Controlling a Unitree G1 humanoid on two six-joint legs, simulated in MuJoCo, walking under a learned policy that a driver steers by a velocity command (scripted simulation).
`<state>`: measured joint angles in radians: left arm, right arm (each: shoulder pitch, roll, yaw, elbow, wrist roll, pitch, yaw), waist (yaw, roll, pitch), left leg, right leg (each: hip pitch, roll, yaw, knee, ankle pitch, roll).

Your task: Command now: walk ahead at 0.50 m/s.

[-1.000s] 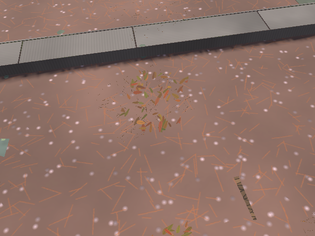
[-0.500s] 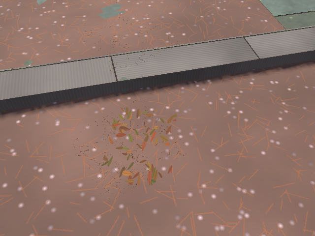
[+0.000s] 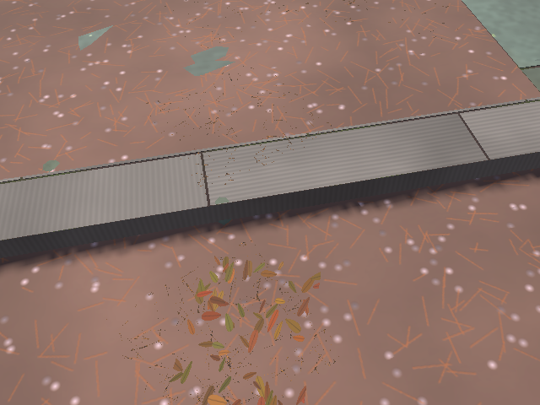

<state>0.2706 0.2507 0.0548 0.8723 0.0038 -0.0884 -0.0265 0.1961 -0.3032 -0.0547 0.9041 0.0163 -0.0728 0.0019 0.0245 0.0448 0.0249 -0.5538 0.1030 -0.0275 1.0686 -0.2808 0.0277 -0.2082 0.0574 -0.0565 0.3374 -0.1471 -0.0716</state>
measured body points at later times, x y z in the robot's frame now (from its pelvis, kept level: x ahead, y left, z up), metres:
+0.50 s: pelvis +0.28 +0.07 +0.00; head +0.31 +0.08 +0.44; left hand +0.35 +0.35 -0.14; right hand +0.37 -0.20 -0.12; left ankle +0.33 +0.15 -0.74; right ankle +0.23 -0.08 -0.66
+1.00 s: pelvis +0.54 +0.04 +0.00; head +0.57 +0.03 +0.45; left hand +0.57 +0.32 -0.11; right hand +0.66 -0.22 -0.14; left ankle +0.48 +0.16 -0.67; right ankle +0.57 -0.05 -0.74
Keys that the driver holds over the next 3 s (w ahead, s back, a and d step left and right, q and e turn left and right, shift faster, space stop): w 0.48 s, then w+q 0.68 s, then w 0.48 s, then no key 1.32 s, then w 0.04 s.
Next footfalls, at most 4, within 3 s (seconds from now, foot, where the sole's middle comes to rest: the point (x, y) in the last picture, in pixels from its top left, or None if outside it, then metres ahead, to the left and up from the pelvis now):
0.32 left None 0.37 0.16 -0.78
0.82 right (316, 359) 0.61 -0.04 -0.78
1.32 left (213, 293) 0.79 0.24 -0.78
1.90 right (224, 174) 1.18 0.23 -0.70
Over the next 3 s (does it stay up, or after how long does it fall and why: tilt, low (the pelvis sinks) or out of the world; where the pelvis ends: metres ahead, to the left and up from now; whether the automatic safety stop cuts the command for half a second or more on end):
stays up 1.12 0.28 0.08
